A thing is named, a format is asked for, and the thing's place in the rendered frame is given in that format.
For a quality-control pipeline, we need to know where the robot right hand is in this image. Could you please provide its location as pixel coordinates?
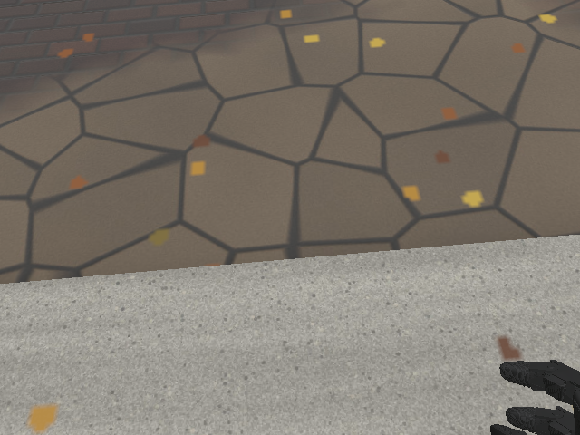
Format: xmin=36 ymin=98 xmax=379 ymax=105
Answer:
xmin=490 ymin=360 xmax=580 ymax=435

